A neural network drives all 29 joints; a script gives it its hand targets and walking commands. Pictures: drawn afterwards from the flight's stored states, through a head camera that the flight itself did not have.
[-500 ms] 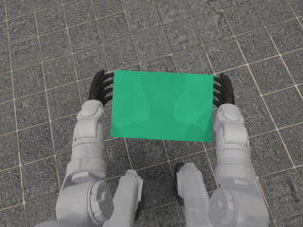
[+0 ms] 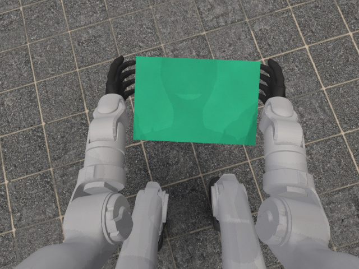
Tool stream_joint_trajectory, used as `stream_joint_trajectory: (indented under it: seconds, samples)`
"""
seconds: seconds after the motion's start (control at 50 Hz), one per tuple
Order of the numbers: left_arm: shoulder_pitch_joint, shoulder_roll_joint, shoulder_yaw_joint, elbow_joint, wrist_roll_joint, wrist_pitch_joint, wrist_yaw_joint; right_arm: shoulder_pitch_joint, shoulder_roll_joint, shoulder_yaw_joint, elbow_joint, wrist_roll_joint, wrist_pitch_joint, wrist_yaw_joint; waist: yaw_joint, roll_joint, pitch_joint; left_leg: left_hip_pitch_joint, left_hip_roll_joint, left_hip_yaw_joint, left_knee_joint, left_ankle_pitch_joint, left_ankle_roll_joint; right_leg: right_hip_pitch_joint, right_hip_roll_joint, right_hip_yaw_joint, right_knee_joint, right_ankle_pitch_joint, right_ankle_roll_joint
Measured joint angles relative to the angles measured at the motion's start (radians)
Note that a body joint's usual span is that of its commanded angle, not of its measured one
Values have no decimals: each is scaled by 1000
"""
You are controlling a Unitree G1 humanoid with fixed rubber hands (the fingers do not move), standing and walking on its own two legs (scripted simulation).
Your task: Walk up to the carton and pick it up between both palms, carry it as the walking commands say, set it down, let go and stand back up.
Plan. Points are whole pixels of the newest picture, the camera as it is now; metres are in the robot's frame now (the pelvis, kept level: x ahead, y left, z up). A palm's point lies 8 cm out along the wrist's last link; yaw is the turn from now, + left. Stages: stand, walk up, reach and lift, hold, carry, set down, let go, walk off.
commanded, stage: set down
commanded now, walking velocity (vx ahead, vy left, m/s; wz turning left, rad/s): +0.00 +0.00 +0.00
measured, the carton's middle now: (193, 105) +0.47 -0.03 -0.17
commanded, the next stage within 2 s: none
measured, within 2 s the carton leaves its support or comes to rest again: neither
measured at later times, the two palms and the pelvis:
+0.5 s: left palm (130, 98) +0.49 +0.12 -0.17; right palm (259, 103) +0.47 -0.20 -0.18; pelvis -0.02 +0.00 -0.07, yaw +1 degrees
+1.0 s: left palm (139, 101) +0.51 +0.12 -0.26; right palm (250, 105) +0.49 -0.21 -0.27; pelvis -0.02 +0.00 -0.13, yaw +2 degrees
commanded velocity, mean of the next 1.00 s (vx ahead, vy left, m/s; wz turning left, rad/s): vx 0.00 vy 0.00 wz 0.00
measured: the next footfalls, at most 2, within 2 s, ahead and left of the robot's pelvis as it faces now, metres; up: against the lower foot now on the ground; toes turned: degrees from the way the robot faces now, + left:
none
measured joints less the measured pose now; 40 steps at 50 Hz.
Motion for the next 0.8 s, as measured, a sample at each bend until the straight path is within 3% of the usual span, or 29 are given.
stream_joint_trajectory:
  seconds: [0.8]
  samples:
    - [-274,124,-71,136,-85,-36,56,-261,-135,49,135,92,-39,-36,-20,13,189,-333,-30,10,358,-52,-21,-342,6,4,338,-21,11]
